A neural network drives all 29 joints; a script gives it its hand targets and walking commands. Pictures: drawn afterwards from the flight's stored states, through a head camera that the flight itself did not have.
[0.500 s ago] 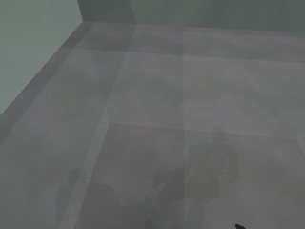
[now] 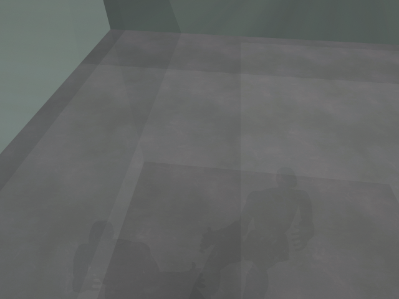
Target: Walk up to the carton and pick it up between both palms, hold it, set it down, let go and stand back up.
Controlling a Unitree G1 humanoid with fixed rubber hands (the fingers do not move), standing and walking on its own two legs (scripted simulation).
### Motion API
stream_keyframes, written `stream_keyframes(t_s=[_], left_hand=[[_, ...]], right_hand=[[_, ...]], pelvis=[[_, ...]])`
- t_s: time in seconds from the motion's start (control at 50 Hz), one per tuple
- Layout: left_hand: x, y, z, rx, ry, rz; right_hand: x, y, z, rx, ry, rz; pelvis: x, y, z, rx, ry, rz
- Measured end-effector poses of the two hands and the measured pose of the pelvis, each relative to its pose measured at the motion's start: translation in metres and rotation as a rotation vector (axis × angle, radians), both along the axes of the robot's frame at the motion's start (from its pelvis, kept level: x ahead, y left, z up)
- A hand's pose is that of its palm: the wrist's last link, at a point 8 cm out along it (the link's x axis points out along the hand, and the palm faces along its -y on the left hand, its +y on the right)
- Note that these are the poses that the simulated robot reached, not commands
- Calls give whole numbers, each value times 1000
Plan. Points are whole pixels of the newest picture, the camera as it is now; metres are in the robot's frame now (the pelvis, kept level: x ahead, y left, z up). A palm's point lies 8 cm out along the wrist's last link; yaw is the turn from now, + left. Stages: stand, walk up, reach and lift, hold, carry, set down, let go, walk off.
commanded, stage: stand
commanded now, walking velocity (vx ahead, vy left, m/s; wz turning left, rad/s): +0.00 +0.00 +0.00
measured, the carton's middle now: out of the picture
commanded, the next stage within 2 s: none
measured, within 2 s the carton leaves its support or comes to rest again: neither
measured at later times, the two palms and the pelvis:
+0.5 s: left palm out of the picture +0.05 +0.25 -0.12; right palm out of the picture +0.06 -0.24 -0.12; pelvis +0.01 +0.00 +0.00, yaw +1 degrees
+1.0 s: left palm out of the picture +0.04 +0.24 -0.12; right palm out of the picture +0.05 -0.25 -0.12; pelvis +0.01 +0.00 +0.00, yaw +1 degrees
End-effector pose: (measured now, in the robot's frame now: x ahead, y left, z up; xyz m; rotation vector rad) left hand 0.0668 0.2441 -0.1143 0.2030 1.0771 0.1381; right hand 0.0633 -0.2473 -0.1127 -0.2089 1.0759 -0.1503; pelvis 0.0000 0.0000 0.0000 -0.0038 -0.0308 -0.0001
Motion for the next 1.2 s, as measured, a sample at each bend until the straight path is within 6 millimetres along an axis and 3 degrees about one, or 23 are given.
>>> stream_keyframes(t_s=[1.2], left_hand=[[-32, -1, -9, 3, 139, 60]], right_hand=[[-25, -2, -9, -5, 144, -21]], pelvis=[[9, -3, 6, 0, 2, 10]])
